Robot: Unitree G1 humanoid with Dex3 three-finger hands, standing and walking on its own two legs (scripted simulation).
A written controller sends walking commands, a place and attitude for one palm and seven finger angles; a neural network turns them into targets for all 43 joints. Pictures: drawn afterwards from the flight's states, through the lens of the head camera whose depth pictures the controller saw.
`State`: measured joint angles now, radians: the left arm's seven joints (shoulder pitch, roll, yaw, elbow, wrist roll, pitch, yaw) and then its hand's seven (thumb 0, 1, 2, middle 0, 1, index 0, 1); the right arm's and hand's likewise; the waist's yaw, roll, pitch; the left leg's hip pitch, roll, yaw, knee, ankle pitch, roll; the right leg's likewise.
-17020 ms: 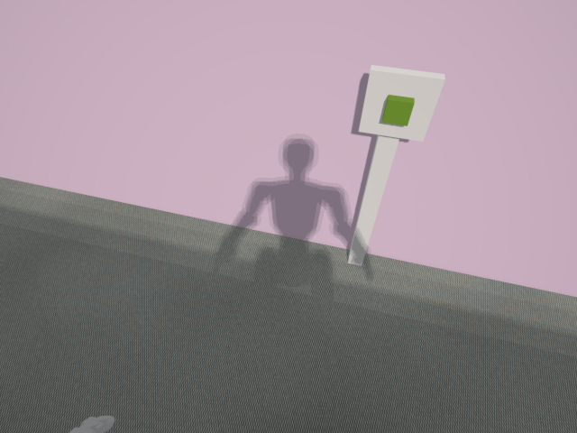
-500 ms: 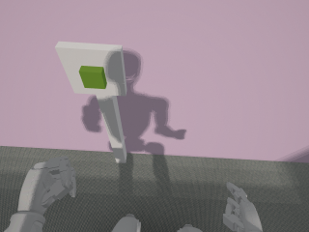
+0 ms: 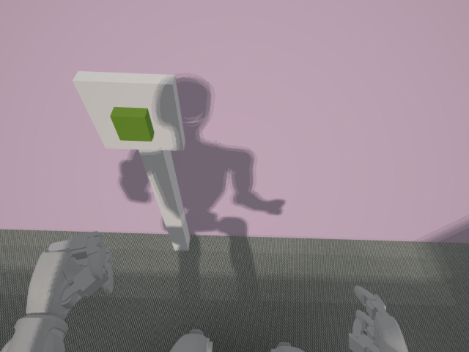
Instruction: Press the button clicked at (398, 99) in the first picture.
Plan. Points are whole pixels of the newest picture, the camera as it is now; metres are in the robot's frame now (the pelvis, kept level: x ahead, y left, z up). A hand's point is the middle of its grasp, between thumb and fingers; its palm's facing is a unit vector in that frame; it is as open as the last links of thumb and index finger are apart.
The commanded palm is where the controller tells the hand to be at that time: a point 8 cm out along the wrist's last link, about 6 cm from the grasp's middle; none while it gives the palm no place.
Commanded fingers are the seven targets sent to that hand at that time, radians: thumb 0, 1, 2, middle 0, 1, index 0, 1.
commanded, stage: raise the hand and make a fist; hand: left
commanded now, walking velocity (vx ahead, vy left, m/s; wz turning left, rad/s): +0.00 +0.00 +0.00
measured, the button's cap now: (133, 123) +0.52 +0.24 +0.06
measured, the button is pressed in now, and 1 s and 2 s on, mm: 0 0 0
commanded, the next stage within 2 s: aim a knuckle at the button in 0.02 s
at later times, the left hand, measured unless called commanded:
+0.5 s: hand (120, 235) +0.28 +0.20 +0.05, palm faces +0.02 -1.00 -0.05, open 3.1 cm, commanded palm +0.27 +0.26 +0.06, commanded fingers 0.00 0.90 0.90 -1.30 -1.50 -1.30 -1.50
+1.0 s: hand (130, 192) +0.37 +0.21 +0.04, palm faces +0.04 -1.00 -0.03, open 3.1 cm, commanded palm +0.35 +0.26 +0.04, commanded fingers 0.00 0.90 0.90 -1.30 -1.50 -1.30 -1.50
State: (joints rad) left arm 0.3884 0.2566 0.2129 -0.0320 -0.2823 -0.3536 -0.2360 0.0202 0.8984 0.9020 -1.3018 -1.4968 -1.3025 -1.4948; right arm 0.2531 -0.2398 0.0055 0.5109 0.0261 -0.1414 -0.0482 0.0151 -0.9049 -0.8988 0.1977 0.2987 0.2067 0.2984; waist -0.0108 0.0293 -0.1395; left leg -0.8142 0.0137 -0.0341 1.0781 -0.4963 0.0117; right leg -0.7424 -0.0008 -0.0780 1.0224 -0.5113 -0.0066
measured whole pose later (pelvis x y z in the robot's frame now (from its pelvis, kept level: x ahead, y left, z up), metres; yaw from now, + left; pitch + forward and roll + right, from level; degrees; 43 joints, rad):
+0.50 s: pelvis -0.01 -0.01 +0.00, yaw +0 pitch +14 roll -2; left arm 0.08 0.30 0.25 0.21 -0.28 -0.32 -0.27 0.02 0.90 0.90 -1.30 -1.50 -1.30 -1.49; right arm 0.25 -0.25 0.03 0.55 0.03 -0.13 -0.06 0.01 -0.90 -0.90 0.20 0.30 0.21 0.30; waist -0.02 0.03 -0.13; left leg -0.84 0.02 -0.04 1.08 -0.48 0.00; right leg -0.78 0.01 -0.08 1.04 -0.51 -0.02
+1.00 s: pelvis -0.01 +0.00 -0.01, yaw -2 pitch +17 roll -2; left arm -0.30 0.34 0.32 0.61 -0.23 -0.38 -0.26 0.02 0.90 0.90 -1.30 -1.50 -1.30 -1.49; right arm 0.27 -0.25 0.02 0.60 0.02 -0.06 -0.05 0.01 -0.91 -0.90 0.20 0.30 0.21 0.30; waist -0.06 0.02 -0.12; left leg -0.90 0.03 -0.01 1.09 -0.48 0.01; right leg -0.85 0.01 -0.05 1.05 -0.49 -0.01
